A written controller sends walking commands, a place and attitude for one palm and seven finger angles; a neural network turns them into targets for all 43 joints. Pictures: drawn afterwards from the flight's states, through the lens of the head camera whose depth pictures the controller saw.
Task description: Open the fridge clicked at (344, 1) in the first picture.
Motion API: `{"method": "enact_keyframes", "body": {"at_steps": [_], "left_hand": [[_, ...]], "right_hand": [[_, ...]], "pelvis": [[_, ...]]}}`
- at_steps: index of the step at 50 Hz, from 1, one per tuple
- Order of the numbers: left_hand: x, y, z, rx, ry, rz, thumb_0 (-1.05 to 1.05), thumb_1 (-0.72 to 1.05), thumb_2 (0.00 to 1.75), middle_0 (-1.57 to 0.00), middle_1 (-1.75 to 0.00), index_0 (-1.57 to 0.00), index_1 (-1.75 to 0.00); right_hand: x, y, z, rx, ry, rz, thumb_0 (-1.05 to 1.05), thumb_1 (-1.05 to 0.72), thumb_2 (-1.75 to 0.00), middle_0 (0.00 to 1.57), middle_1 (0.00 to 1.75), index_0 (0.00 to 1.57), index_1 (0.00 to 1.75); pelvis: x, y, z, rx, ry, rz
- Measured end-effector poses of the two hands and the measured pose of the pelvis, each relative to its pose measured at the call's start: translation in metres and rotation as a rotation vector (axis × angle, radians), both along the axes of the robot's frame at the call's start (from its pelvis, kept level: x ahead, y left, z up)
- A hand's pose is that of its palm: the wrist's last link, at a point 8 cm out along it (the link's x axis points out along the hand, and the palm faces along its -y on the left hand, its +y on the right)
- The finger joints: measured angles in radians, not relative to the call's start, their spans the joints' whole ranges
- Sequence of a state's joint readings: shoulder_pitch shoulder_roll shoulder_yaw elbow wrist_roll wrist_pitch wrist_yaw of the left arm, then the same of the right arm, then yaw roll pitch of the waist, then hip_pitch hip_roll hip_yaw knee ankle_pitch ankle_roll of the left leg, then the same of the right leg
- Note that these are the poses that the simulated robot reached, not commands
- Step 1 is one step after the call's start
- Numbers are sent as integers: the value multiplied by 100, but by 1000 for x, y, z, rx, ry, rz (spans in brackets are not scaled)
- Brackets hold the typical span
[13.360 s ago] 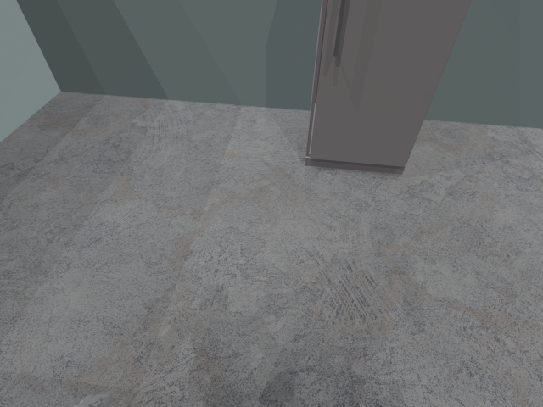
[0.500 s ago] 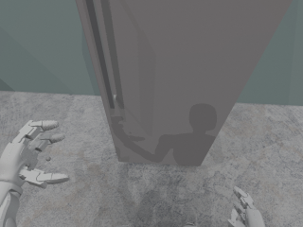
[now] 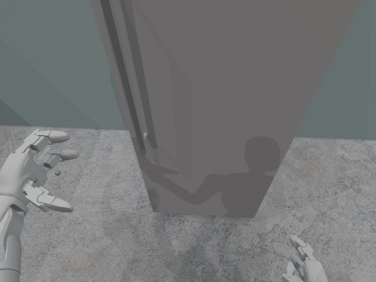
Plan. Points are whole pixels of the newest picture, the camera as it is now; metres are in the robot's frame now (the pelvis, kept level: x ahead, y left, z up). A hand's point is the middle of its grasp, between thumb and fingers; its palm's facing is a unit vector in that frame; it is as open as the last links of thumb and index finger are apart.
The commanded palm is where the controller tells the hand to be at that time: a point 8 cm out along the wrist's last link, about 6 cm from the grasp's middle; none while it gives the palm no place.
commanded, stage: raise the hand to about handle height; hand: left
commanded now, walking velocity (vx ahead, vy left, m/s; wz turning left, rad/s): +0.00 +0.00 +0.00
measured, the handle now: (129, 78) +0.52 +0.19 +0.17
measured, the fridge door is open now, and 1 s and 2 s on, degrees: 0 0 0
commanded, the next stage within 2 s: move the hooked fingers beside the handle in 0.46 s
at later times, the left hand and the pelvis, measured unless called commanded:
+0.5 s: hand (62, 182) +0.26 +0.26 +0.12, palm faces +0.06 -1.00 -0.03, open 13.9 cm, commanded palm +0.23 +0.31 +0.12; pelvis -0.02 -0.01 +0.00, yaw +0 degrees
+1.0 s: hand (78, 157) +0.32 +0.26 +0.11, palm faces +0.01 -1.00 +0.00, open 13.9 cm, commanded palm +0.29 +0.31 +0.11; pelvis -0.02 +0.00 +0.00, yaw -1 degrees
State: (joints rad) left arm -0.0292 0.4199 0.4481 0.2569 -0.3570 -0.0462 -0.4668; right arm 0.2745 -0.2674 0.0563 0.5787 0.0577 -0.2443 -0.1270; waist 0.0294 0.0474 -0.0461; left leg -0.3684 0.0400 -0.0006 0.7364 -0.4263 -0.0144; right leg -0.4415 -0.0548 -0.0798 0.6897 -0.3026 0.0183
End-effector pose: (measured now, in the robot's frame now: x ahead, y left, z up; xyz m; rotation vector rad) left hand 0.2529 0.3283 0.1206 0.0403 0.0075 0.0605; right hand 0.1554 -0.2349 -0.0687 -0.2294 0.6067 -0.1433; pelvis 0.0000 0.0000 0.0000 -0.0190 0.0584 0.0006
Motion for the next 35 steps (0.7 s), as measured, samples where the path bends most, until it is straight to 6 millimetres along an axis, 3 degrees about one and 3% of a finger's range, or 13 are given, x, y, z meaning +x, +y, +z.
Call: {"method": "enact_keyframes", "body": {"at_steps": [15, 30, 35], "left_hand": [[-11, -16, -7, -11, -2, 9, -1, -49, 30, -30, -119, -30, -120], [-22, -17, -6, -18, 11, 3, -1, -49, 30, -30, -120, -31, -120], [-15, -12, -9, -29, 3, 20, -1, -50, 30, -30, -120, -31, -120]], "right_hand": [[-17, -17, 2, -11, 26, -19, 2, -90, -90, 20, 30, 20, 30], [-25, -16, 2, 4, -4, -13, 2, -90, -90, 20, 30, 20, 30], [-29, -17, 0, -15, 13, -11, 1, -90, -90, 20, 30, 20, 30]], "pelvis": [[-7, -10, 3, 11, -20, -10], [-20, -12, 3, 14, -36, -9], [-25, -12, 1, 11, -35, -2]]}}
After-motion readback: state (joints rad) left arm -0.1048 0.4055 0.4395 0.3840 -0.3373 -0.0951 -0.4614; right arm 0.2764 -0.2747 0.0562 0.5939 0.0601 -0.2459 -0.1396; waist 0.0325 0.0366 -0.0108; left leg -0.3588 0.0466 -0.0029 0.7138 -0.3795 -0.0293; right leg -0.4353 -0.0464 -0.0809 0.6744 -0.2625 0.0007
